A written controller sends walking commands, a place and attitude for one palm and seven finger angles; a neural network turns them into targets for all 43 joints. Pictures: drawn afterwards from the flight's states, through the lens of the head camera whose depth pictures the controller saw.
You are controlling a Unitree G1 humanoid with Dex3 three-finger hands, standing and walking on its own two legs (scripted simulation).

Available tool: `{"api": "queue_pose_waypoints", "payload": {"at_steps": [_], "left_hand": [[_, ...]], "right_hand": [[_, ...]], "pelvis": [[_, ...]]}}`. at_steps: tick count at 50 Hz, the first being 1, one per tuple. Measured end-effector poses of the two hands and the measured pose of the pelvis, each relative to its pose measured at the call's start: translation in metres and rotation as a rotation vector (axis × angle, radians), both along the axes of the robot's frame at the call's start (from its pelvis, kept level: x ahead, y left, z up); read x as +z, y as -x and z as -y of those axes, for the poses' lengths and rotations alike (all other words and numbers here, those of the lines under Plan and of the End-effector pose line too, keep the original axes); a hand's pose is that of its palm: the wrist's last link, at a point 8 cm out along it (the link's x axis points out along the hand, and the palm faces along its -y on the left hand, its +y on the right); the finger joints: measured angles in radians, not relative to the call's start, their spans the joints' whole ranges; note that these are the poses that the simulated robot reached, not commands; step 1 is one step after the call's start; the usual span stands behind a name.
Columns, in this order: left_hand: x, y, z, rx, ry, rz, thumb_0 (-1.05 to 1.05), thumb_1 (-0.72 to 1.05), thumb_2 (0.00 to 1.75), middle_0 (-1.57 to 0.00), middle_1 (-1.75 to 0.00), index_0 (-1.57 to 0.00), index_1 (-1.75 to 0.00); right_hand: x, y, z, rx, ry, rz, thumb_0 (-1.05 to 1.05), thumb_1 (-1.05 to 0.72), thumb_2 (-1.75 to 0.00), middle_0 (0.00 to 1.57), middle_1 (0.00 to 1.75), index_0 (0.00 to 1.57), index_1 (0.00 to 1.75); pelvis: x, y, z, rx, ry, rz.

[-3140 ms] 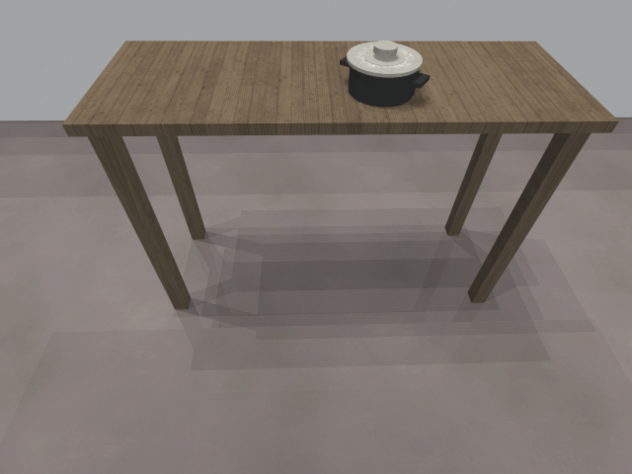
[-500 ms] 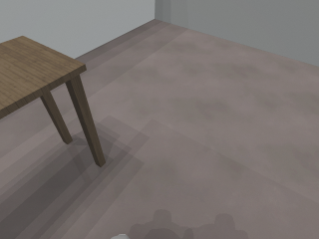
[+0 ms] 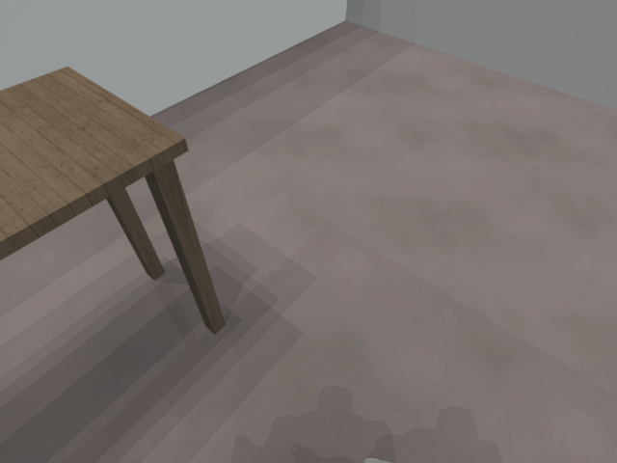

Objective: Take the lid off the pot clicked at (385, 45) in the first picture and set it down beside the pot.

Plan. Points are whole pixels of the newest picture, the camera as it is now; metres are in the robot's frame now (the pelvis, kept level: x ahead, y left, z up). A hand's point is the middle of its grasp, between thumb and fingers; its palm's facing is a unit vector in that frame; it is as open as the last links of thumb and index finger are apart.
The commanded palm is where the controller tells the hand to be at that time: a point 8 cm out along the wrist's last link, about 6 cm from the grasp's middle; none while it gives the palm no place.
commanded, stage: turn to face it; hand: left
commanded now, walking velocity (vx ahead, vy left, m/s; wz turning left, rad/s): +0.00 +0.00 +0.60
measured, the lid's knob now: out of the picture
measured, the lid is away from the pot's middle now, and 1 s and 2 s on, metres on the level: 0.00 0.00 0.00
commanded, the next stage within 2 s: take the last steps up to it in 1.28 s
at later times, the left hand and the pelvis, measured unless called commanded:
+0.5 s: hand out of the picture -0.04 +0.16 -0.16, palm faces +0.39 -0.88 -0.26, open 7.4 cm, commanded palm none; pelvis +0.00 -0.04 +0.00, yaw +20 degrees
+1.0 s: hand out of the picture -0.04 +0.22 -0.16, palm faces +0.61 -0.75 -0.27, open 7.4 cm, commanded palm none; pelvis +0.00 -0.01 +0.00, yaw +37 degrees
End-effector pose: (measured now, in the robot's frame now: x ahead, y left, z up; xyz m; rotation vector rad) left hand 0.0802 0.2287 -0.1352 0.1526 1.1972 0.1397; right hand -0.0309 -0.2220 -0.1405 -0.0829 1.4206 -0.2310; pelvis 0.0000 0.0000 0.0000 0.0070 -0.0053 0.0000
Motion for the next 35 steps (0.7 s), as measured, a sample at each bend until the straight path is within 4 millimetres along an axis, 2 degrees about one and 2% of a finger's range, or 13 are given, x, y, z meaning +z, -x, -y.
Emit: {"api": "queue_pose_waypoints", "payload": {"at_steps": [4, 7, 12, 17, 22, 28, 32, 35], "left_hand": [[0.007, -0.018, 0.013, 0.027, -0.05, 0.074, 0.0, 0.91, 0.9, -0.2, -0.3, -0.2, -0.3], [0.018, -0.016, 0.02, 0.067, -0.073, 0.116, 0.0, 0.9, 0.9, -0.2, -0.3, -0.2, -0.3], [0.028, 0.009, 0.027, 0.162, -0.091, 0.117, 0.0, 0.9, 0.9, -0.2, -0.3, -0.2, -0.3], [0.024, 0.053, 0.032, 0.249, -0.081, 0.051, 0.0, 0.9, 0.9, -0.2, -0.3, -0.2, -0.3], [0.012, 0.11, 0.033, 0.349, -0.058, -0.052, 0.0, 0.9, 0.9, -0.2, -0.3, -0.2, -0.3], [-0.006, 0.176, 0.022, 0.473, -0.023, -0.156, 0.0, 0.9, 0.9, -0.2, -0.3, -0.2, -0.3], [-0.026, 0.209, 0.006, 0.54, 0.002, -0.202, 0.0, 0.9, 0.9, -0.2, -0.3, -0.2, -0.3], [-0.023, 0.213, -0.005, 0.569, 0.002, -0.196, 0.01, 0.91, 0.9, -0.2, -0.3, -0.2, -0.3]], "right_hand": [[-0.019, -0.023, 0.025, 0.027, -0.028, 0.009, 0.0, -0.9, -0.9, 0.21, 0.3, 0.21, 0.3], [-0.021, -0.05, 0.044, 0.087, -0.025, 0.028, 0.0, -0.9, -0.9, 0.2, 0.3, 0.2, 0.3], [-0.01, -0.105, 0.069, 0.2, -0.004, 0.096, 0.0, -0.9, -0.9, 0.2, 0.3, 0.2, 0.3], [0.003, -0.157, 0.075, 0.307, 0.022, 0.16, 0.0, -0.91, -0.9, 0.2, 0.3, 0.2, 0.3], [0.013, -0.201, 0.056, 0.421, 0.035, 0.209, 0.0, -0.91, -0.9, 0.2, 0.3, 0.2, 0.3], [0.022, -0.241, 0.002, 0.576, 0.035, 0.28, 0.0, -0.91, -0.9, 0.2, 0.3, 0.2, 0.3], [0.022, -0.253, -0.037, 0.656, 0.034, 0.345, 0.0, -0.91, -0.9, 0.2, 0.3, 0.2, 0.3], [0.027, -0.244, -0.052, 0.692, 0.029, 0.332, 0.0, -0.9, -0.9, 0.2, 0.3, 0.2, 0.3]], "pelvis": [[-0.01, -0.009, 0.022, 0.049, -0.009, 0.002], [-0.008, -0.01, 0.033, 0.113, -0.01, 0.014], [0.001, -0.012, 0.046, 0.19, -0.03, 0.024], [0.004, -0.011, 0.051, 0.252, -0.039, 0.025], [0.003, -0.007, 0.047, 0.316, -0.029, 0.019], [-0.005, 0.001, 0.029, 0.396, -0.003, 0.006], [-0.017, 0.007, 0.012, 0.446, 0.013, 0.001], [-0.011, 0.01, 0.007, 0.478, 0.02, 0.006]]}}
